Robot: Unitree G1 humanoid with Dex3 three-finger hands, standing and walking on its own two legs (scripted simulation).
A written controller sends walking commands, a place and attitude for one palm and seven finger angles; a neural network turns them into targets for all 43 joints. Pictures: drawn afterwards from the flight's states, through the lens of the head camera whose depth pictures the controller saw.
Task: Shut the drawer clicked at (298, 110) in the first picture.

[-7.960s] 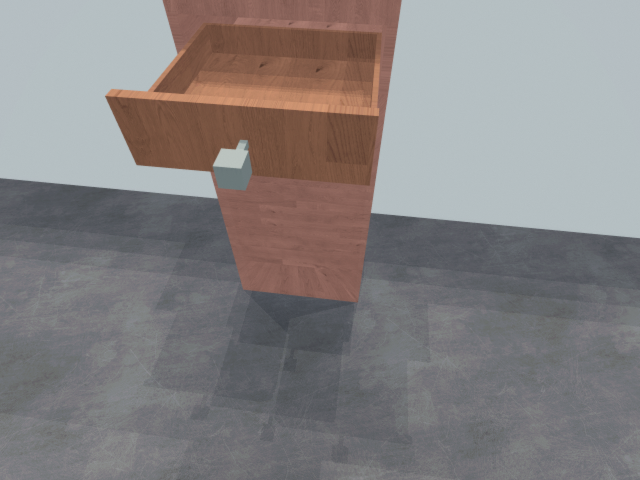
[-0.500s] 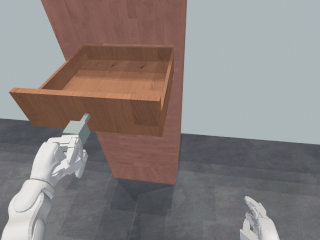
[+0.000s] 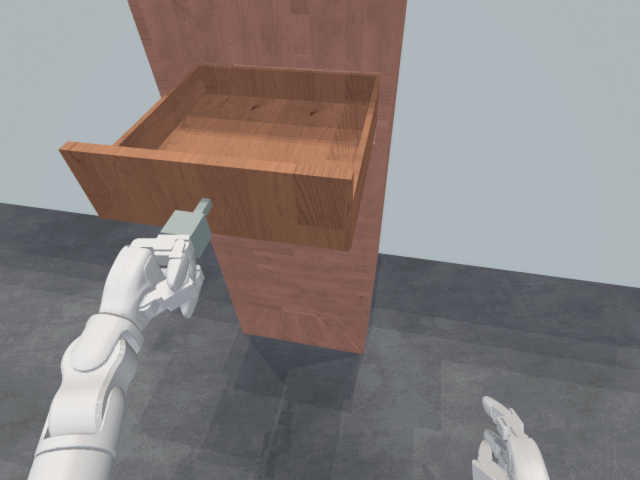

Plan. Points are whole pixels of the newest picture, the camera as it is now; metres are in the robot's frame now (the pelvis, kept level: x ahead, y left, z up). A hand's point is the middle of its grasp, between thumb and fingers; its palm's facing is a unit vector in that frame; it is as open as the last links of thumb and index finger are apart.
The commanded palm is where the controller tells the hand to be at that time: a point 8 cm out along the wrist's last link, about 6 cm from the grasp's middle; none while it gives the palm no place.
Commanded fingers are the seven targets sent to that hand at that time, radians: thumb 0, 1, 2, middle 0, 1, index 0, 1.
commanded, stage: push the drawer shut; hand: left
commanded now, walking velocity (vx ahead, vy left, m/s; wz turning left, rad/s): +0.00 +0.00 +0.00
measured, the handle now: (194, 222) +0.38 +0.20 +0.14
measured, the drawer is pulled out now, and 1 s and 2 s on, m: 0.28 0.15 0.05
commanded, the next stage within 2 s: none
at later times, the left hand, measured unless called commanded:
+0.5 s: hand (216, 236) +0.37 +0.17 +0.13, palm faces -0.08 -1.00 -0.05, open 3.1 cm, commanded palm +0.36 +0.22 +0.14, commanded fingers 0.00 0.90 0.90 -1.40 -1.60 -1.40 -1.60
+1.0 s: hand (230, 208) +0.42 +0.17 +0.13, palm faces -0.09 -1.00 -0.03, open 3.0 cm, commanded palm +0.42 +0.21 +0.14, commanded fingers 0.00 0.90 0.90 -1.40 -1.60 -1.40 -1.60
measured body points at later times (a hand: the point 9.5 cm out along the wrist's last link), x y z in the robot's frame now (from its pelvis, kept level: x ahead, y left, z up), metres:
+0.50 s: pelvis -0.01 +0.00 +0.00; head +0.00 -0.02 +0.45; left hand +0.36 +0.23 +0.13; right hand +0.12 -0.26 -0.10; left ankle +0.02 +0.12 -0.73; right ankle -0.01 -0.10 -0.73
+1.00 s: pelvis +0.00 +0.00 +0.00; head +0.03 -0.01 +0.45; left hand +0.42 +0.22 +0.13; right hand +0.10 -0.25 -0.12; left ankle +0.02 +0.12 -0.73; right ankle -0.01 -0.10 -0.73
